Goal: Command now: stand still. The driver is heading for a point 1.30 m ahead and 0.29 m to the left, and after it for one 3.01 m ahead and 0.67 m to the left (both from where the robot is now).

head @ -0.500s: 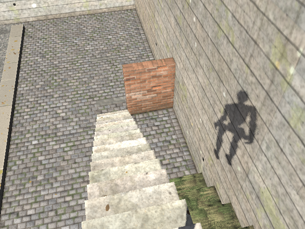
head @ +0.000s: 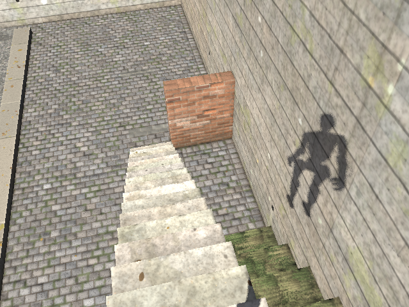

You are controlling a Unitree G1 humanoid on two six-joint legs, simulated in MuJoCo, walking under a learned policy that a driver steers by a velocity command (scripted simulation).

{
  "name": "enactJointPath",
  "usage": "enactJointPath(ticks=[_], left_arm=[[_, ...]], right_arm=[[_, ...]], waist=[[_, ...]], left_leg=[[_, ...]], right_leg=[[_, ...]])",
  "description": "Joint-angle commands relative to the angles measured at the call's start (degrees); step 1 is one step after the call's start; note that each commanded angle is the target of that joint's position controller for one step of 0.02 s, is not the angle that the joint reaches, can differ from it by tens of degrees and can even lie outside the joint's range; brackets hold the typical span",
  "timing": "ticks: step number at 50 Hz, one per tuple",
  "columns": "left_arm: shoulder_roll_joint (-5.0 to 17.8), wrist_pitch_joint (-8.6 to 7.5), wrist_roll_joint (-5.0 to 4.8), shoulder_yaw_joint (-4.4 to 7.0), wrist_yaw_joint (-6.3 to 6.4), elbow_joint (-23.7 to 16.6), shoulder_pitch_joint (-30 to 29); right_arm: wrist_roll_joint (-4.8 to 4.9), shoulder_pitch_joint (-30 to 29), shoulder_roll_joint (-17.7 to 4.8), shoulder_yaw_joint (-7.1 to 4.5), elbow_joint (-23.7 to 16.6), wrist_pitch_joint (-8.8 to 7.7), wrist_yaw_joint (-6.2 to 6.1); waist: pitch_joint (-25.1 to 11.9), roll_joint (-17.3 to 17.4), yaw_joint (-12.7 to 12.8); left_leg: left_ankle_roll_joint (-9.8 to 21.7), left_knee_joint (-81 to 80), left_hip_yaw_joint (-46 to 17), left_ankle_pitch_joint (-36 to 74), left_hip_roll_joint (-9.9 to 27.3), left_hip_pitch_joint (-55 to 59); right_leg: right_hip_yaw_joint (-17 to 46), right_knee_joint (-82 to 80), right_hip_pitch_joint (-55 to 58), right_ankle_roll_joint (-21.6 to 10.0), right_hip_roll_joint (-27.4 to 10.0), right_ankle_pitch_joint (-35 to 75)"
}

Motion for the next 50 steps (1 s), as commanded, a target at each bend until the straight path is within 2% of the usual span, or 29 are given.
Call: enactJointPath(ticks=[1,8,15,17,22,25,26,27,29,30,31,32,33,34,35,37,38,39,40,41,42,43,44,45,46,47,48,49,50], left_arm=[[6.09,-0.35,0.12,1.08,0.19,-1.24,1.92],[6.08,-0.61,0.21,0.92,0.13,-0.6,1.97],[6.55,-0.42,0.13,0.9,-0.12,0.41,2.06],[7.15,-0.29,0.04,1.0,-0.38,0.21,1.19],[10.76,-0.57,-2.5,2.48,-1.68,-0.27,0.85],[12.74,-0.84,-2.78,3.98,-2.54,0.6,2.34],[12.52,-0.74,-2.67,4.26,-2.77,0.86,2.35],[11.57,-0.89,-2.56,4.29,-2.88,0.94,-0.18],[9.58,-0.82,-2.54,4.41,-2.61,-0.63,-6.44],[8.51,-1.16,-3.07,4.21,-2.71,-1.48,-7.73],[6.33,-1.54,-2.96,3.59,-2.83,-2.68,-9.49],[6.99,-2.35,-2.71,3.57,-3.13,-2.84,-8.49],[9.09,-3.07,-2.88,4.14,-3.8,-2.86,-10.22],[9.33,-3.32,-3.23,4.32,-4.54,-2.42,-11.5],[9.22,-2.93,-3.96,4.91,-5.16,-0.48,-8.02],[8.5,-1.38,-4.57,5.46,-5.49,1.85,-4.56],[7.35,-0.63,-3.8,5.25,-5.91,2.39,-4.1],[6.9,0.29,-3.95,5.41,-6.0,2.89,-4.25],[7.76,1.28,-5.49,5.93,-5.49,2.23,-4.88],[9.9,1.6,-5.95,6.39,-4.87,1.4,-8.62],[9.12,1.87,-5.52,6.51,-4.9,1.84,-8.56],[11.75,1.32,-4.82,7.28,-5.0,1.31,-9.93],[11.64,1.0,-2.57,7.41,-5.21,1.44,-8.85],[9.93,0.25,-2.12,7.81,-5.58,3.48,-6.29],[10.07,0.24,-3.4,8.01,-5.76,3.61,-5.66],[9.7,1.33,-3.72,8.18,-5.36,3.16,-6.77],[10.63,1.62,-3.73,8.63,-4.97,2.91,-5.98],[10.32,1.1,-1.87,8.75,-4.43,2.93,-5.25],[9.66,0.57,-0.47,8.95,-4.37,3.4,-2.7]], right_arm=[[-0.33,3.76,-4.53,-0.56,0.05,-0.27,-0.54],[0.15,4.07,-5.7,-0.71,0.72,-0.2,-1.16],[0.02,4.88,-5.39,-0.67,1.32,0.09,-0.89],[0.35,4.39,-5.68,-0.78,0.89,0.26,-0.68],[1.66,4.19,-5.74,-1.44,0.83,-0.19,0.38],[1.09,3.86,-6.12,-2.08,0.9,-1.15,1.55],[1.05,4.83,-5.82,-2.19,1.3,-1.49,1.97],[1.68,6.3,-5.11,-2.12,1.29,-2.22,2.02],[2.03,11.08,-5.04,-2.03,2.87,-3.34,2.42],[2.49,12.27,-6.88,-2.34,2.89,-3.32,2.51],[3.3,14.41,-9.9,-3.06,2.65,-2.92,2.34],[4.2,14.53,-13.38,-4.11,1.41,-2.61,2.13],[3.65,14.91,-12.53,-4.25,1.08,-2.45,1.93],[2.5,16.74,-12.13,-4.57,0.98,-2.65,1.62],[0.82,17.52,-12.91,-5.36,1.67,-2.62,1.1],[-0.55,16.44,-11.78,-5.27,0.77,-2.07,1.01],[-0.39,14.1,-11.02,-5.01,-0.1,-1.71,1.33],[0.27,12.51,-10.17,-4.54,-0.35,-1.65,1.91],[-0.5,13.53,-6.5,-3.13,0.84,-2.98,1.21],[-1.19,14.35,-4.41,-1.74,-0.13,-4.45,1.14],[-1.21,15.32,-5.3,-1.38,0.33,-4.52,1.46],[-0.57,11.38,-4.25,-0.26,-1.78,-5.14,1.03],[-1.29,6.07,-6.97,-0.03,-3.78,-5.79,0.76],[-0.56,7.62,-9.07,-0.38,-3.0,-5.32,0.97],[0.23,7.87,-8.08,0.0,-3.03,-4.77,1.65],[1.42,9.15,-7.27,0.49,-3.32,-4.3,1.25],[1.56,10.16,-5.47,1.14,-3.42,-4.05,1.08],[1.7,12.4,-4.22,1.74,-3.65,-3.57,1.03],[2.13,14.53,-4.85,1.81,-3.93,-2.77,0.46]], waist=[[0.24,-0.84,-0.41],[1.04,-1.13,-0.43],[-0.17,-1.98,-0.26],[-0.01,-2.16,-0.4],[2.12,-3.58,-0.05],[2.92,-4.99,1.15],[2.46,-5.19,0.93],[2.57,-6.17,-0.84],[3.53,-1.79,-4.2],[3.71,3.61,-4.25],[4.09,11.37,-5.1],[5.17,17.52,-6.25],[5.51,14.5,-7.26],[3.99,9.81,-8.25],[2.01,7.8,-6.72],[1.09,1.78,-4.93],[2.37,2.63,-3.91],[4.64,3.9,-2.82],[9.33,5.35,-2.99],[11.39,1.95,-5.07],[11.56,3.93,-5.15],[10.25,2.7,-4.26],[7.7,0.22,-3.38],[3.9,1.6,-4.17],[3.83,1.64,-5.42],[5.19,4.94,-6.91],[4.3,6.89,-8.52],[3.38,7.2,-10.24],[2.1,8.7,-10.06]], left_leg=[[1.61,-1.85,-5.21,3.53,6.43,-2.56],[1.32,-1.9,-5.51,2.69,6.46,-3.42],[1.55,-1.49,-5.26,1.86,6.21,-2.66],[1.88,-1.25,-4.5,0.02,5.49,-3.03],[4.9,7.72,1.89,-8.71,0.05,-11.02],[5.6,14.68,3.71,-9.48,-1.94,-16.31],[5.84,16.13,3.27,-10.03,-1.5,-16.24],[6.09,14.66,2.28,-9.24,0.11,-13.95],[6.19,11.43,1.7,-4.91,1.16,-6.83],[6.44,7.06,-1.67,-7.4,2.78,-2.29],[8.2,1.04,-11.39,-14.15,8.87,2.14],[11.65,2.46,-20.76,-13.33,13.96,9.96],[14.69,3.34,-24.02,-8.13,17.13,13.5],[16.26,4.87,-24.91,-3.43,18.18,15.16],[17.27,6.39,-24.49,-3.82,20.25,15.34],[16.03,6.55,-19.36,-10.13,18.69,6.48],[14.78,5.28,-17.39,-12.68,17.05,-1.93],[13.95,4.03,-16.2,-17.35,15.68,-9.25],[11.67,7.22,-14.68,-17.35,15.57,-7.11],[10.94,10.78,-12.27,-18.65,12.27,-5.59],[10.98,13.55,-12.81,-17.23,13.39,-5.53],[8.45,16.43,-10.57,-19.8,13.0,-13.22],[7.37,17.03,-6.4,-20.38,10.33,-27.7],[6.75,19.94,-5.62,-23.13,9.76,-31.7],[5.9,24.9,-3.02,-26.53,8.11,-33.18],[5.21,29.9,-0.38,-27.06,7.29,-33.67],[4.88,36.51,1.04,-25.83,6.32,-29.19],[5.45,44.74,1.6,-22.92,5.04,-22.45],[7.03,49.04,-0.73,-16.54,5.71,-16.77]], right_leg=[[8.58,-0.61,0.83,0.42,-10.7,15.02],[8.54,-0.87,1.28,1.24,-10.44,16.21],[8.57,-1.45,2.12,1.36,-10.39,16.05],[8.52,-2.64,1.21,0.98,-9.42,7.68],[11.53,-4.4,0.01,-3.74,-9.06,-16.88],[15.01,-3.87,2.02,-7.71,-11.36,-11.89],[15.27,-2.58,1.7,-9.01,-11.96,-9.28],[13.75,-0.46,-1.04,-9.85,-11.64,-7.19],[7.38,6.32,-9.4,-8.57,-8.78,-2.52],[3.29,12.0,-14.51,-6.91,-5.16,-1.0],[-1.82,19.87,-22.27,-4.84,-0.89,-5.06],[-3.41,22.3,-33.36,-3.19,-0.26,-12.89],[-3.24,24.8,-40.3,-2.78,-1.78,-17.74],[-2.04,28.9,-42.69,-2.29,-3.03,-19.83],[1.56,35.44,-44.01,-2.28,-7.34,-15.62],[0.31,39.09,-38.95,-1.6,-7.73,-11.38],[-0.89,39.83,-32.53,-1.09,-7.22,-8.28],[-1.55,41.94,-28.48,0.11,-6.93,-5.69],[6.55,42.61,-36.94,-0.35,-10.6,-4.56],[4.53,39.2,-43.66,0.83,-7.86,-2.98],[6.51,38.32,-44.77,0.46,-8.89,-0.29],[9.35,30.74,-36.85,-0.48,-10.95,14.19],[4.02,22.69,-17.46,-0.53,-8.09,29.95],[1.6,23.88,-6.99,0.41,-5.36,36.02],[0.49,23.13,-4.31,1.08,-3.48,34.46],[-0.71,19.32,-3.63,1.63,-3.02,33.94],[0.19,14.43,-3.87,1.9,-4.22,35.27],[1.96,6.11,-5.03,1.73,-6.94,39.39],[3.5,1.07,-5.05,1.46,-10.17,41.4]])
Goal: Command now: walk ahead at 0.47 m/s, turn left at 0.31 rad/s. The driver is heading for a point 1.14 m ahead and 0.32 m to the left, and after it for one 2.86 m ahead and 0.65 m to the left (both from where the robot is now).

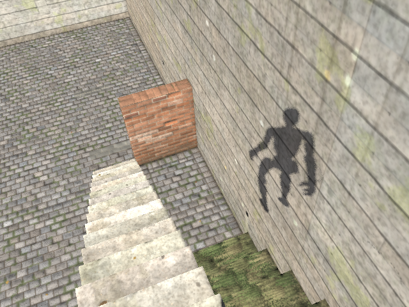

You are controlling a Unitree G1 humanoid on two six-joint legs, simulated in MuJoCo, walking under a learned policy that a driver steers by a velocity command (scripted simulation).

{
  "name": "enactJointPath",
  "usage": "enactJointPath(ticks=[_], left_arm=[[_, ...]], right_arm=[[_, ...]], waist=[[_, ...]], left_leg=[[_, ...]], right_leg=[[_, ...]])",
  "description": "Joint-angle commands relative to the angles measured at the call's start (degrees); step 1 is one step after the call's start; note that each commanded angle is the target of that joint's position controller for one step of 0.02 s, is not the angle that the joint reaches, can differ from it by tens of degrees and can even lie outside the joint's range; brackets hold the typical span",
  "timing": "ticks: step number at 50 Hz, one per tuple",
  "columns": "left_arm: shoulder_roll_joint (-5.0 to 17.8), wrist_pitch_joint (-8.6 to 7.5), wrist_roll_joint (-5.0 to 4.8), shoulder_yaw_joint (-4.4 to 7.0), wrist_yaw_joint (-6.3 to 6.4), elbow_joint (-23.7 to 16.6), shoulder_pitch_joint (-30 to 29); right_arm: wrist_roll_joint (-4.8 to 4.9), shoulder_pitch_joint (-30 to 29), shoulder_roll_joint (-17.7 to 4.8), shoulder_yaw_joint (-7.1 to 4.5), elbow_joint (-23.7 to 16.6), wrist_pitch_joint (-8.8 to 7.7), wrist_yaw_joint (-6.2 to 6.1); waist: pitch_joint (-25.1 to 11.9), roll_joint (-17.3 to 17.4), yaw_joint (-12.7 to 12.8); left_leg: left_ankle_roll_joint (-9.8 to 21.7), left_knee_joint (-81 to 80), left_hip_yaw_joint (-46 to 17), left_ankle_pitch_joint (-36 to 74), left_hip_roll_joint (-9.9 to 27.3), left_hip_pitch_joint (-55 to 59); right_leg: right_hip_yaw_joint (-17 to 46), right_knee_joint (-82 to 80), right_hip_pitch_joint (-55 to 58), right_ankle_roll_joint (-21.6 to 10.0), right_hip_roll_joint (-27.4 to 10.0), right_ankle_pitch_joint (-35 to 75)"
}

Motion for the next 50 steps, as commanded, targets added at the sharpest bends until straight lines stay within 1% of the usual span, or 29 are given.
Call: enactJointPath(ticks=[1,2,3,4,5,6,7,9,11,13,17,18,20,23,28,29,30,31,32,33,34,35,36,38,39,40,42,46,50], left_arm=[[3.09,-1.33,1.17,1.45,0.13,1.03,6.95],[4.07,-2.27,1.1,1.81,-0.66,4.07,16.08],[4.02,-5.97,17.75,-1.41,-2.55,10.92,38.16],[12.31,-7.98,15.07,-0.15,-4.26,11.2,42.92],[12.49,-8.59,13.82,-0.61,-4.27,9.48,38.62],[16.06,-9.4,9.61,0.02,-3.23,8.0,31.97],[9.96,-8.7,10.6,-2.2,-3.94,3.56,23.51],[-2.55,-8.78,13.01,-6.43,-1.13,2.95,21.3],[-11.49,-10.39,10.68,-8.79,4.13,1.44,19.84],[-8.15,-11.28,13.37,-8.32,5.71,1.35,16.98],[-8.99,-12.86,11.97,-9.28,10.26,2.34,25.94],[-10.74,-12.65,13.75,-9.73,9.3,3.67,27.29],[-6.11,-13.5,14.79,-9.03,7.26,-1.73,19.95],[-3.5,-13.68,12.6,-7.5,5.78,-0.21,24.38],[-4.81,-8.18,10.4,-6.86,7.04,3.03,33.42],[-0.03,-2.6,-5.0,-5.2,4.23,-0.06,17.53],[0.45,-0.01,-6.39,-5.85,2.52,-1.74,16.21],[-1.11,0.39,-7.51,-6.57,2.78,-0.61,19.91],[0.11,0.23,-7.43,-5.59,4.39,-1.5,20.48],[1.82,-0.33,-4.99,-3.93,4.56,-4.05,20.4],[5.81,0.13,-3.0,-3.45,2.69,-6.46,16.03],[4.71,0.67,0.0,-3.67,1.47,-9.54,7.24],[2.4,1.12,2.03,-4.08,0.39,-11.16,6.83],[1.53,3.13,2.59,-3.73,-0.6,-7.37,13.64],[2.35,4.23,0.48,-3.13,0.0,-5.75,14.32],[-0.93,4.83,1.12,-3.71,0.92,-2.72,18.07],[0.96,3.34,1.26,-1.77,2.28,2.37,22.06],[7.86,4.88,1.62,1.31,2.45,-3.94,1.76],[2.96,5.22,0.74,1.34,-1.18,-1.57,4.55]], right_arm=[[1.06,1.95,-6.41,0.19,-2.06,1.78,-2.56],[0.74,3.75,-5.29,0.74,-1.77,2.43,-3.99],[-16.66,16.61,-0.55,1.9,5.36,1.91,3.04],[-11.73,24.69,0.37,0.45,1.77,0.26,5.41],[-7.52,15.02,-5.12,-1.27,-3.38,-2.49,6.33],[-4.7,6.3,-3.94,-1.24,-9.49,-5.39,5.56],[-2.44,1.66,-7.95,-1.86,-9.1,-7.01,3.98],[-5.51,5.17,-2.21,-0.9,-6.37,-5.63,2.9],[-8.42,1.48,0.68,-0.44,-6.22,-3.65,3.29],[-7.57,2.12,1.54,-0.08,-7.65,-3.32,5.22],[-8.91,-7.48,-0.06,0.1,-14.24,-3.56,4.79],[-11.06,-12.12,-0.45,-0.17,-16.71,-2.13,3.41],[-10.91,-14.89,-2.29,-1.85,-19.56,1.13,3.92],[-11.58,-16.51,-2.24,-2.06,-22.5,2.36,4.37],[-11.17,-23.07,-2.32,-1.36,-18.46,0.11,5.32],[7.21,-17.15,-12.48,-7.54,-19.49,0.09,1.68],[7.93,-9.99,-14.24,-8.45,-18.55,-0.57,0.15],[3.54,-5.53,-14.5,-9.08,-18.0,-0.36,-1.13],[0.12,2.88,-16.5,-9.26,-13.79,-0.85,-0.7],[1.04,12.38,-19.83,-8.66,-12.96,0.64,-1.1],[3.58,14.19,-16.94,-7.13,-14.61,3.35,-1.75],[3.07,9.39,-13.55,-5.85,-18.45,5.59,-2.56],[1.49,2.6,-15.2,-6.15,-19.54,6.28,-3.03],[-1.19,-5.75,-14.34,-5.27,-20.04,4.69,-0.96],[-0.14,-13.5,-8.47,-3.2,-20.9,1.72,0.06],[0.23,-14.28,-6.34,-2.38,-19.56,0.37,0.43],[0.74,-14.8,-8.14,-2.91,-17.51,-0.12,1.4],[0.0,-13.68,-7.93,-2.31,-18.48,0.64,-1.59],[0.07,-9.59,-3.64,-0.72,-15.55,-0.4,-4.85]], waist=[[5.56,7.25,1.18],[5.92,2.89,4.77],[-2.75,-21.9,18.21],[-14.73,-25.24,11.53],[-12.97,-13.37,14.43],[-4.85,-23.55,14.85],[1.16,-9.81,15.28],[10.8,-2.05,8.43],[10.63,-4.41,8.58],[6.52,-4.66,6.2],[5.59,-3.49,10.55],[6.4,-4.99,11.04],[7.0,-3.54,8.86],[10.75,-2.97,11.17],[10.78,-4.7,19.28],[10.77,-13.41,16.52],[-2.33,-11.31,11.45],[-6.39,-4.75,10.29],[-8.07,9.17,9.37],[-12.09,25.78,5.33],[-19.12,27.75,1.63],[-17.21,17.75,-0.22],[-15.97,11.58,5.23],[-9.04,5.16,12.97],[-0.04,2.88,15.91],[-0.81,3.05,16.93],[-7.13,6.6,16.08],[0.23,4.01,8.85],[2.37,3.25,8.14]], left_leg=[[9.75,10.13,0.05,28.51,1.92,-12.7],[11.5,21.31,-1.28,27.67,1.1,-18.73],[4.04,46.23,-13.86,8.23,-10.5,-36.43],[6.31,63.33,-12.21,1.76,-12.12,-45.56],[6.68,74.17,-10.75,2.43,-11.71,-58.53],[7.74,75.82,-16.96,12.23,-7.48,-73.11],[6.84,76.88,-16.56,22.06,-3.79,-71.24],[6.14,51.76,-20.11,42.82,2.74,-61.79],[7.43,31.01,-11.82,54.01,2.15,-50.38],[6.35,36.12,-7.65,56.84,1.28,-46.71],[4.67,2.3,-7.57,81.96,5.98,-51.29],[6.96,-4.34,-4.82,84.67,4.58,-41.73],[6.32,-8.61,-0.16,93.18,0.58,-24.97],[8.28,-20.35,-0.69,83.43,2.1,-32.31],[6.62,-42.75,-0.77,76.52,4.26,-32.67],[4.02,-39.04,-5.42,61.32,-1.6,-16.81],[0.93,-45.12,-0.62,78.31,-3.53,-6.66],[0.81,-51.44,5.33,88.93,-5.46,8.66],[-0.01,-44.73,-2.0,119.34,1.03,33.1],[5.06,-19.21,-4.73,162.95,8.01,55.66],[9.71,-15.22,-5.48,160.82,11.13,58.6],[11.65,-17.24,-5.58,125.56,10.12,46.79],[15.05,-18.28,-10.12,105.63,12.15,33.37],[20.85,-29.53,-17.31,82.13,16.84,2.02],[18.5,-32.22,-9.41,77.76,12.77,-17.8],[17.0,-31.7,-5.81,84.59,10.09,-22.59],[14.73,-28.91,-4.44,83.74,5.32,-19.59],[15.57,-15.63,-12.8,64.42,8.19,-9.1],[14.31,-6.84,-12.67,36.44,4.79,-20.58]], right_leg=[[-1.18,-14.28,16.6,0.09,-2.89,8.31],[-0.63,-12.62,23.62,-0.09,-3.52,4.35],[0.5,-4.28,57.49,1.43,-5.58,-0.68],[3.39,16.81,64.7,-5.23,-13.78,24.15],[5.1,15.55,59.91,-7.31,-18.2,14.14],[28.29,4.67,45.03,-16.51,-28.99,-26.36],[25.46,-3.09,31.95,-14.09,-27.05,-38.71],[14.13,-5.29,8.8,-12.51,-25.56,-15.68],[-2.36,-7.08,-5.19,-10.28,-14.97,-28.88],[-3.62,-4.78,-8.04,-12.45,-13.59,-21.38],[-8.19,-1.55,7.59,-7.47,-14.25,-23.91],[-10.32,-1.41,1.72,-4.61,-13.11,-36.26],[-12.69,0.36,-11.66,-2.7,-9.96,-43.15],[-9.25,5.34,5.15,-1.94,-16.69,-43.97],[-3.85,13.33,21.81,0.03,-17.23,-43.68],[-8.42,34.94,8.91,-3.1,-12.39,-22.19],[-14.69,46.68,13.53,-2.49,-8.27,-25.67],[-20.26,62.6,6.97,-0.48,-3.14,-34.53],[-18.71,80.63,-17.11,1.5,1.73,-71.43],[-13.12,98.91,-43.14,3.91,4.33,-88.54],[-8.95,100.37,-51.06,4.22,0.5,-87.17],[-6.08,88.21,-49.8,3.02,-3.43,-75.7],[-4.43,82.34,-45.8,3.6,-5.74,-65.38],[-0.92,64.87,-30.23,5.29,-4.69,-45.88],[-1.57,47.45,-17.37,7.01,-3.27,-40.87],[-3.66,43.18,-5.66,7.94,-1.52,-36.19],[-5.0,42.41,4.1,6.47,2.16,-20.14],[2.3,28.49,-18.09,0.84,1.73,-17.61],[4.21,12.24,-7.08,3.46,4.7,-9.81]])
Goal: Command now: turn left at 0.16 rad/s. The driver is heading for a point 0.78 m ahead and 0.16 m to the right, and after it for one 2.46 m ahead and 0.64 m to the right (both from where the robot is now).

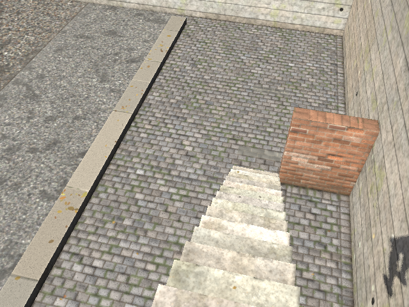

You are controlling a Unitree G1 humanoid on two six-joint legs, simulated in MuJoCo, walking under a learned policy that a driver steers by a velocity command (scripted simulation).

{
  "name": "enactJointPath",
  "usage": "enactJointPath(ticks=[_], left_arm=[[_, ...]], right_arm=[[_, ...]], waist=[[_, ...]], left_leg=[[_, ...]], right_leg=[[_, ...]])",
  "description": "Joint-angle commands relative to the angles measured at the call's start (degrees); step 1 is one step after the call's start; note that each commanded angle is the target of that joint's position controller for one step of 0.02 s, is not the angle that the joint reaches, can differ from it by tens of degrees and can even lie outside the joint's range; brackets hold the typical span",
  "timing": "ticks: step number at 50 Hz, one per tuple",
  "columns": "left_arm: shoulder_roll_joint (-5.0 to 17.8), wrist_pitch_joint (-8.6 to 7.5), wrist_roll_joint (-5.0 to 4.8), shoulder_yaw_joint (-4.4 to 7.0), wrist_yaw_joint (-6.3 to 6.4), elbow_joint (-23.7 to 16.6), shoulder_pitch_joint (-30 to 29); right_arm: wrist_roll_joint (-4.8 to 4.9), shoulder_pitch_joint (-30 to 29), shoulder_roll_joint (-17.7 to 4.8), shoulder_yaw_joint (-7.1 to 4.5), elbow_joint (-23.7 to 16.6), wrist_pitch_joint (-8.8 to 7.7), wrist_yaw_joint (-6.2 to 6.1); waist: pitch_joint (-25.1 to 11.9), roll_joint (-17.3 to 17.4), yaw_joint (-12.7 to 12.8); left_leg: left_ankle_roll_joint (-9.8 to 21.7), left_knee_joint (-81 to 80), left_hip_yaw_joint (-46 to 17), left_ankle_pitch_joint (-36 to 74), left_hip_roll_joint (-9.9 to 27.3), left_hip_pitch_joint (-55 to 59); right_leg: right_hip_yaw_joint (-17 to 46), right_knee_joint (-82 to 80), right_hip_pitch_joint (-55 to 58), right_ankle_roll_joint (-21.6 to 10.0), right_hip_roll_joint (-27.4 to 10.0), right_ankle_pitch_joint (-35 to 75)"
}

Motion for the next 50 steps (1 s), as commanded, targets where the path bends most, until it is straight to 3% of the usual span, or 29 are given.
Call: enactJointPath(ticks=[1,4,6,7,8,9,10,12,13,14,16,19,22,26,27,28,29,32,34,35,36,37,38,39,42,44,46,48,50], left_arm=[[1.37,0.38,-1.16,1.04,-2.73,0.92,4.58],[1.36,-1.19,-0.36,1.82,-5.79,1.9,6.2],[1.37,-3.36,0.36,2.39,-7.43,6.43,18.48],[2.08,-4.6,-0.04,1.89,-7.94,8.59,23.97],[2.92,-4.6,-1.14,-0.08,-8.35,11.0,30.45],[1.09,-3.26,-4.41,-1.76,-7.64,14.57,39.69],[6.36,-2.47,-2.84,-0.41,-6.67,15.15,42.03],[3.08,-2.87,2.47,-3.05,-2.73,4.07,16.12],[5.46,-4.43,4.4,-4.22,-1.64,3.44,8.23],[5.18,-4.89,4.47,-4.81,-1.37,2.01,2.38],[2.01,-6.31,2.06,-6.1,-2.56,3.12,3.38],[-0.25,-6.5,-0.32,-6.21,-3.55,6.2,15.06],[-0.55,-6.71,-0.64,-6.11,-1.46,6.1,18.75],[0.96,-8.27,0.09,-5.35,0.75,4.27,17.34],[3.67,-8.82,6.03,-5.4,1.47,6.16,21.99],[-0.01,-8.46,1.43,-4.21,1.95,6.52,21.94],[0.81,-8.2,0.98,-3.96,2.46,6.04,21.61],[4.88,-7.13,-0.23,-0.46,0.26,-0.33,11.93],[7.79,-7.06,-2.4,2.2,-1.02,-2.33,8.18],[3.57,-6.17,-3.04,1.77,-1.52,-3.48,6.51],[-0.21,-5.05,-4.73,1.33,-3.28,-9.64,-3.68],[1.79,-5.71,-3.08,1.56,-2.98,-12.61,-8.65],[0.34,-4.95,-3.18,2.11,-2.64,-10.77,-4.76],[0.67,-3.8,-4.04,2.16,-2.43,-7.82,-2.06],[5.08,-1.96,-4.39,5.18,-0.24,-2.11,2.45],[2.43,-0.14,-4.77,5.13,0.79,1.36,11.61],[3.82,2.29,-4.03,4.94,2.1,-2.49,4.75],[4.37,1.33,-2.46,4.52,2.8,-6.37,0.48],[5.96,-1.36,-4.08,4.05,2.95,-11.57,-15.31]], right_arm=[[-0.15,0.9,-5.97,-0.77,-0.96,-1.19,-2.51],[-1.12,4.46,-6.51,-0.44,1.68,-0.04,-4.94],[-0.16,5.86,-5.07,0.78,4.28,-0.79,-5.4],[1.41,11.59,-2.33,1.58,7.89,-1.16,-5.56],[5.07,13.48,1.02,0.93,8.55,-1.34,-5.69],[8.94,11.32,-2.09,-1.11,7.59,-2.72,-5.36],[9.85,3.16,-4.87,-1.62,2.92,-2.68,-4.94],[3.29,-17.75,-3.22,0.56,-4.78,3.19,-5.37],[1.17,-11.98,1.16,1.79,-7.11,4.74,-5.68],[1.3,-10.5,-0.91,1.47,-8.58,6.63,-6.38],[1.56,-5.57,-3.73,0.84,-6.39,8.85,-8.24],[1.95,-7.46,-2.2,2.72,-9.41,8.15,-10.4],[2.47,-11.86,-1.5,4.09,-13.13,7.5,-8.59],[1.73,-16.03,-2.39,4.97,-18.44,7.2,-5.95],[-7.23,-14.49,-7.54,2.32,-13.84,5.62,-1.63],[1.71,-15.39,-2.73,4.13,-19.27,5.39,-2.39],[3.08,-15.62,-1.38,4.9,-19.48,4.96,-2.18],[2.71,-17.83,-5.4,3.54,-22.01,2.85,0.48],[2.49,-4.13,-4.18,2.27,-17.46,0.98,2.51],[3.26,6.47,-5.54,0.61,-13.3,-0.08,3.25],[3.35,22.09,-23.15,-4.24,-6.08,-1.32,2.5],[3.68,29.18,-22.46,-5.26,-1.69,-4.47,2.75],[3.86,21.06,-16.47,-3.93,-1.9,-5.93,3.23],[2.39,12.09,-10.16,-1.92,-1.34,-6.16,3.87],[-1.43,-5.07,0.17,1.46,-1.34,-4.78,3.65],[2.72,-10.04,-3.07,0.98,-1.16,-4.54,3.68],[3.59,-11.43,-4.15,1.63,-2.46,-5.73,4.35],[2.73,-5.98,-5.14,1.9,-2.43,-5.78,4.61],[-0.07,9.59,-4.84,1.57,1.78,-7.65,3.81]], waist=[[6.23,6.68,0.61],[8.25,6.31,-2.76],[4.13,1.63,1.75],[-0.52,-5.5,2.68],[-4.18,-16.03,2.12],[-4.5,-20.66,6.03],[-7.64,-21.32,9.95],[3.94,0.82,8.92],[4.4,-1.94,1.65],[5.98,0.59,-0.71],[6.06,-1.73,0.81],[5.22,-0.29,4.65],[3.42,-1.79,5.92],[3.5,-2.92,4.85],[-0.09,-0.4,9.36],[2.67,-7.8,5.81],[1.18,-6.38,5.69],[3.88,-6.68,3.33],[-1.2,-13.79,-1.19],[-0.73,-8.59,-6.17],[10.69,38.18,-15.1],[21.85,39.64,-16.7],[22.58,31.86,-8.83],[19.74,28.09,-5.18],[7.83,13.74,5.34],[1.01,8.51,10.95],[7.04,4.6,7.62],[7.76,3.81,2.47],[12.16,13.59,-12.1]], left_leg=[[9.75,-4.57,-12.12,20.51,11.17,-12.11],[13.03,-1.21,-16.15,20.7,11.7,-15.31],[12.23,13.81,-9.5,20.64,6.63,-17.16],[10.0,31.29,-1.95,-0.47,1.15,-22.11],[5.08,65.22,7.34,-26.68,-5.71,-40.87],[1.34,84.3,7.72,-31.67,-6.49,-52.7],[1.27,84.86,3.6,-20.98,-6.0,-56.29],[2.34,77.58,-0.84,-3.59,-3.47,-52.77],[0.15,78.13,-4.52,0.63,-1.39,-45.07],[-2.29,74.67,-5.9,3.16,-0.52,-40.71],[-2.97,84.48,-1.78,-0.32,-4.91,-38.05],[-1.58,87.9,-0.69,0.48,-6.17,-50.23],[-1.72,85.97,1.16,1.61,-4.01,-51.11],[-1.41,72.26,-0.76,-2.79,0.78,-46.35],[-0.19,66.51,0.35,-0.32,1.44,-47.8],[-0.77,65.86,-6.46,-2.33,3.77,-45.97],[-0.94,63.98,-5.21,-3.15,4.4,-47.09],[-2.49,38.52,0.72,9.3,9.05,-40.55],[-2.62,29.63,3.12,7.81,9.01,-14.7],[-2.18,17.38,1.7,6.5,8.41,-2.29],[-3.06,-27.3,-23.52,-17.38,15.54,-10.28],[-0.43,-42.23,-47.24,-23.93,19.65,-10.95],[2.41,-38.28,-49.03,-22.43,24.66,-16.01],[6.65,-27.99,-40.42,-19.79,22.66,-18.5],[9.26,-6.13,-16.22,-12.38,18.97,-30.7],[6.5,-1.07,-11.06,-11.12,22.38,-29.94],[2.54,2.63,-4.88,-11.23,21.57,-24.55],[-0.59,11.8,1.4,-4.84,19.62,-14.76],[-3.14,15.55,-1.75,-4.28,21.79,13.63]], right_leg=[[0.79,-13.13,7.5,0.64,-0.97,1.8],[-1.11,-25.38,14.42,-1.65,-7.58,0.83],[-6.89,-32.41,29.83,-1.29,-5.73,4.15],[-5.82,-27.62,40.27,1.99,-8.17,18.81],[-0.46,-6.73,51.56,2.25,-14.04,46.09],[5.01,-3.09,56.58,2.7,-17.45,61.68],[18.69,-14.72,53.42,-3.33,-22.58,25.3],[16.14,-28.68,28.54,-2.86,-20.56,-17.82],[20.42,-31.31,18.23,-9.99,-26.89,-14.87],[22.89,-34.85,10.18,-13.4,-28.12,-21.47],[15.07,-34.31,6.12,-12.89,-20.84,-26.02],[11.42,-27.51,20.76,-11.57,-16.05,-20.94],[11.79,-28.78,25.17,-9.47,-15.01,-34.51],[11.48,-29.29,25.31,-10.17,-16.52,-28.0],[7.28,-27.1,32.22,-13.46,-16.03,-18.52],[12.58,-23.5,29.12,-11.19,-17.73,-13.45],[12.6,-22.93,31.11,-11.55,-18.26,-11.9],[13.12,-20.87,22.49,-8.21,-13.4,-26.02],[9.48,-17.36,7.35,-4.93,-10.33,-24.22],[3.46,-7.94,-2.39,-1.83,-5.02,-33.62],[-8.67,26.33,-15.0,-0.85,11.64,-59.55],[12.94,34.25,-30.63,-4.03,16.22,-56.44],[19.37,34.1,-33.52,-5.72,14.84,-47.33],[15.98,32.75,-32.19,-4.85,12.91,-42.32],[4.97,23.41,-7.52,1.71,7.11,-21.81],[2.52,27.25,8.38,3.78,4.15,-4.8],[1.52,22.15,2.83,3.75,4.28,-3.15],[1.83,12.74,0.73,0.51,3.43,-1.85],[10.19,15.73,-32.03,-1.72,0.42,-7.61]])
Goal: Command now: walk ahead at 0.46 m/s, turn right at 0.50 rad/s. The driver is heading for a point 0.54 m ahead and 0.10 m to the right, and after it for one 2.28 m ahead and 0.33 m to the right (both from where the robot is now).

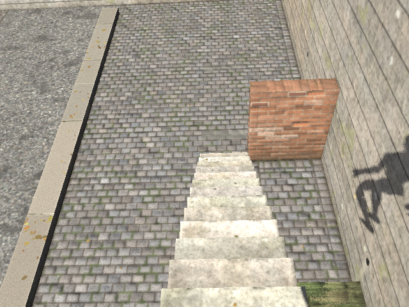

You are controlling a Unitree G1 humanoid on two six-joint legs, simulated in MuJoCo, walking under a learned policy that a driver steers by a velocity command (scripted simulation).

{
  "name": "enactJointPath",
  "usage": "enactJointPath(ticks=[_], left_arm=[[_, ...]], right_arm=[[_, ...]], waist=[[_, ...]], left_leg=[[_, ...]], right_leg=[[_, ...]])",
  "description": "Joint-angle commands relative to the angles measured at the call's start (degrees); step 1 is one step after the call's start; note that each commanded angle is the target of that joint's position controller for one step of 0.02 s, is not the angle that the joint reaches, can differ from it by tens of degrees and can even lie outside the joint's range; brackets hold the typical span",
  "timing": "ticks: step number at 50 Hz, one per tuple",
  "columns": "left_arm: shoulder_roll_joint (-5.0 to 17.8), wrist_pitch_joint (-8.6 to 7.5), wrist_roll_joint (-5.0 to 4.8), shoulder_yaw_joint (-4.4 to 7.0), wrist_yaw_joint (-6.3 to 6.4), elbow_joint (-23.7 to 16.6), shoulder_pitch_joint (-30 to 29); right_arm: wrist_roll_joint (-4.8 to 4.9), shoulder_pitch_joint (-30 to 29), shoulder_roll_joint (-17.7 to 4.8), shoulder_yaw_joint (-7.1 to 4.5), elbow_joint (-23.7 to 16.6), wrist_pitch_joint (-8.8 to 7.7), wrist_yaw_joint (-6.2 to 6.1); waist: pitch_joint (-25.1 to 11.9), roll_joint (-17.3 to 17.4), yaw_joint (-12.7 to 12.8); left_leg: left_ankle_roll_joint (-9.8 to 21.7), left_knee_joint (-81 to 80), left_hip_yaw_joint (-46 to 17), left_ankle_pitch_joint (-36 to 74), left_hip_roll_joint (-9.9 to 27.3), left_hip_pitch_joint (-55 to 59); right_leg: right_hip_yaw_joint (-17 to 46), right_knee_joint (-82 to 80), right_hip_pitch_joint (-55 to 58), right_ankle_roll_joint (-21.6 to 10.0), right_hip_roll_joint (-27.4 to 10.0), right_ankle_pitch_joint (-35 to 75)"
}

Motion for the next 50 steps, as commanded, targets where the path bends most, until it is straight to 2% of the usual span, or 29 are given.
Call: enactJointPath(ticks=[1,2,3,4,6,7,9,10,11,12,14,15,17,20,21,25,27,28,29,30,32,33,34,35,37,40,43,46,50], left_arm=[[1.55,-3.09,-0.71,-1.05,0.69,-9.14,-22.1],[-0.01,-5.05,1.02,-2.03,-0.45,-10.54,-22.55],[4.14,-6.24,-0.6,-1.17,-2.76,-8.17,-17.24],[3.77,-6.6,-1.04,-0.28,-4.72,-2.45,-3.64],[2.71,-6.07,-0.93,0.07,-5.13,4.3,12.75],[2.38,-5.62,-0.77,-0.03,-4.17,8.19,22.87],[5.51,-7.83,4.74,-1.56,-2.68,10.03,40.41],[9.11,-7.58,1.9,-3.31,-2.84,9.28,36.76],[9.75,-5.38,1.25,-2.36,-2.08,4.87,32.96],[7.12,-4.42,1.9,-3.01,-1.44,3.55,30.99],[16.98,-5.01,5.24,0.02,-3.76,2.98,23.82],[6.25,-6.91,8.32,-4.49,-4.81,-2.56,9.0],[1.93,-9.37,8.36,-6.12,-3.92,1.69,5.38],[-3.07,-9.92,3.96,-7.76,-2.08,2.57,5.87],[-3.2,-9.19,3.37,-8.15,-1.17,1.79,7.18],[-6.56,-5.56,2.11,-10.74,1.38,-2.12,1.52],[-9.35,-5.17,-0.44,-12.33,3.4,-4.4,2.34],[-12.18,-5.81,-1.79,-13.28,6.29,-6.24,8.85],[-8.04,-6.37,-1.19,-10.09,6.62,-8.75,20.72],[-10.69,-6.26,-0.32,-10.43,6.37,-7.89,22.95],[-10.52,-5.04,0.39,-9.45,4.07,-7.97,15.94],[-8.46,-3.72,-1.2,-9.05,3.18,-8.88,14.34],[-4.59,-1.61,-3.77,-8.49,2.12,-9.38,11.29],[-6.25,0.55,-2.57,-8.47,2.71,-7.34,13.56],[-11.17,1.61,2.18,-9.96,4.87,-1.97,20.34],[-9.78,-0.82,4.96,-10.55,4.66,-2.71,15.91],[-7.64,-4.74,4.08,-11.44,1.64,-1.22,17.95],[-7.13,-6.11,1.72,-11.95,0.77,-0.38,10.16],[-9.54,-6.48,2.24,-12.51,1.99,0.51,9.95]], right_arm=[[-2.79,2.08,-1.16,0.17,-2.52,-3.29,-0.68],[-2.98,5.92,0.46,0.28,-1.15,-4.23,-1.32],[-3.38,-4.89,3.79,1.87,-5.87,-3.13,-2.26],[-1.59,-0.43,-0.51,1.37,-5.52,-1.3,-3.52],[1.85,-5.33,-0.04,1.94,-7.19,0.49,-5.33],[1.58,-8.32,-2.99,1.11,-8.49,1.11,-5.75],[4.39,-21.74,-12.56,-1.11,-15.9,2.64,-4.88],[2.08,-11.23,-19.95,-5.0,-18.98,3.0,-4.82],[1.18,-5.77,-18.62,-4.04,-18.37,3.15,-4.05],[-0.35,-7.05,-15.45,-3.78,-17.59,4.63,-1.99],[1.14,-3.01,-11.0,-4.5,-14.88,5.6,0.17],[-0.87,-13.57,-12.72,-5.05,-15.39,7.54,-1.22],[-1.82,-7.81,-11.41,-5.99,-9.5,7.44,-3.28],[-0.92,-14.8,-13.97,-7.98,-8.52,3.85,-2.68],[-1.57,-15.71,-9.92,-7.27,-7.51,3.87,-1.38],[2.42,14.58,-11.53,-10.7,3.24,6.12,2.51],[-0.6,21.26,-10.77,-9.99,5.14,3.71,3.37],[-0.04,10.87,-8.19,-6.55,0.7,1.36,4.61],[1.78,10.39,-8.24,-2.33,5.25,1.42,6.82],[3.19,15.95,-9.44,-3.57,7.29,2.7,6.95],[-1.6,9.84,-13.51,-4.6,5.28,2.92,6.55],[-3.34,-0.56,-17.11,-4.8,2.79,2.73,5.54],[-6.44,-10.28,-12.82,-2.78,-0.01,1.85,3.33],[-7.8,-13.28,-9.98,-1.88,-0.11,1.23,1.76],[-6.33,-10.05,-11.76,-2.33,2.59,0.24,1.86],[-3.25,-13.11,-9.21,-1.4,0.7,1.53,1.79],[-2.96,-4.21,-7.13,-1.77,4.18,3.74,-0.21],[-4.0,4.06,0.04,-1.73,5.13,6.48,-2.39],[-3.32,-1.69,-2.77,-1.43,4.19,8.01,-2.45]], waist=[[14.27,9.23,-12.6],[12.2,8.69,-14.38],[10.6,-1.4,-9.38],[-0.81,1.26,-4.59],[-0.1,2.28,2.85],[0.03,2.89,6.95],[4.22,-19.26,24.94],[-3.19,-44.4,16.18],[-17.79,-47.8,17.34],[-19.83,-27.5,15.27],[-14.93,-12.23,6.07],[3.4,0.49,3.81],[4.97,1.25,0.6],[0.06,5.78,3.22],[-3.06,5.74,3.89],[-3.47,-2.95,-8.59],[6.0,6.55,-11.26],[15.5,13.24,-4.44],[12.82,26.87,12.51],[9.2,28.94,9.26],[5.93,10.15,7.46],[7.88,11.32,11.67],[16.61,2.07,13.03],[15.77,-1.72,14.59],[7.77,0.16,15.58],[2.18,1.49,13.35],[5.39,4.75,10.3],[9.05,-8.09,1.84],[1.99,-3.08,4.57]], left_leg=[[-3.87,-16.19,-14.61,5.33,7.92,18.69],[-6.02,-14.27,-10.65,7.28,5.39,18.12],[-7.3,-11.23,-1.5,3.23,2.57,1.5],[-4.27,-6.43,1.44,-2.64,2.41,-4.11],[-2.43,0.4,6.66,-4.32,0.97,-10.71],[-4.58,10.07,8.5,-3.56,-0.7,-17.4],[-7.78,38.48,9.27,-11.28,-11.33,-31.44],[-3.56,45.22,-6.54,-16.44,-10.23,-55.11],[-2.86,37.01,-14.82,-11.04,-5.47,-54.03],[-3.0,29.48,-15.77,-8.08,-3.35,-55.97],[-3.04,18.8,-20.26,4.23,-3.6,-47.92],[-3.85,1.53,-28.26,12.2,-1.42,-43.75],[-6.51,-8.53,-23.09,26.07,-5.76,-21.54],[-3.66,-31.29,-21.6,60.36,-9.86,-11.82],[-3.82,-35.99,-18.91,65.37,-12.19,-0.53],[-5.42,-38.5,-10.62,67.45,-11.85,30.4],[-4.92,-56.24,-11.9,70.19,-6.61,36.01],[-5.95,-69.64,-21.12,96.19,1.67,21.96],[-5.97,-43.13,-27.17,150.55,7.64,27.75],[-8.1,-40.15,-24.03,144.59,7.14,27.17],[-0.39,-50.26,-29.5,101.72,7.25,8.18],[5.81,-55.88,-41.04,87.85,12.6,-0.19],[9.2,-62.56,-39.4,74.33,13.17,-17.37],[11.04,-66.2,-37.64,69.24,12.61,-23.15],[11.59,-61.54,-31.72,75.26,8.85,-18.99],[7.36,-52.71,-17.72,82.26,0.85,-6.29],[3.81,-44.73,-13.02,77.75,-4.24,4.63],[-2.48,-45.41,-11.58,22.73,-11.03,11.35],[-5.65,-60.27,-11.71,37.26,-9.19,19.3]], right_leg=[[7.87,-5.64,-34.39,-3.52,-6.7,-3.31],[8.29,-13.4,-28.29,-3.04,-6.34,-5.62],[2.35,-38.15,-2.71,-0.95,-7.35,16.4],[2.92,-40.03,25.62,1.02,-8.69,41.19],[-2.19,-39.06,41.02,1.46,-6.68,48.69],[-2.3,-32.14,51.45,0.33,-5.6,44.96],[-6.34,-44.96,68.02,-2.42,-3.5,48.81],[8.54,-22.05,87.0,-3.83,-11.91,71.04],[14.64,-15.78,88.17,-11.14,-19.69,73.99],[20.53,-18.2,80.97,-16.8,-22.13,51.17],[57.6,-34.82,52.42,-31.16,-33.38,-9.98],[54.84,-36.75,28.99,-30.21,-34.52,-10.14],[40.12,-32.75,5.45,-24.38,-24.12,-5.44],[22.43,-16.19,6.73,-15.28,-11.14,-22.55],[18.82,-11.99,2.49,-14.18,-8.31,-27.55],[5.4,12.83,-10.46,-8.33,-0.79,-35.02],[0.47,46.51,-18.05,-6.33,7.48,-35.34],[-4.16,71.83,-17.41,-5.3,13.51,-57.33],[-0.61,72.05,-29.39,-3.27,7.72,-61.51],[-1.7,68.66,-33.23,-3.61,3.13,-59.07],[-2.49,60.88,-26.44,-4.82,-1.12,-38.64],[3.17,50.69,-22.54,-3.13,-5.56,-33.42],[6.89,32.65,-13.53,-1.08,-4.84,-29.34],[7.09,23.86,-1.17,0.45,-5.56,-26.78],[4.01,18.2,15.89,1.27,-5.97,-12.8],[-3.32,-1.06,26.57,-0.76,-4.55,-14.35],[-4.79,-29.69,33.45,-0.01,-6.52,-0.57],[7.02,-39.96,22.71,-4.91,-12.42,26.9],[5.88,-38.72,31.49,-4.63,-8.43,17.62]])
Keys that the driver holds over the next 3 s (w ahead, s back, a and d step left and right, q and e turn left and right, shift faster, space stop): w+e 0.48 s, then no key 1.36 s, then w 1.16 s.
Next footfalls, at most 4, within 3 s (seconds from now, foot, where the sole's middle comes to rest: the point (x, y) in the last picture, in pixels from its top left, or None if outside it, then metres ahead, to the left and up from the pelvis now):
0.18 right None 0.21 -0.12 -0.99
0.56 left None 0.48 0.14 -1.19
0.84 right None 0.50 -0.11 -1.19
2.80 left None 0.59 0.06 -1.19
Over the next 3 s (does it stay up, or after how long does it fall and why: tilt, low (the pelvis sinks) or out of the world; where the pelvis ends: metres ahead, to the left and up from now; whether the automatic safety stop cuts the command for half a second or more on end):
stays up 0.70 -0.06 -0.51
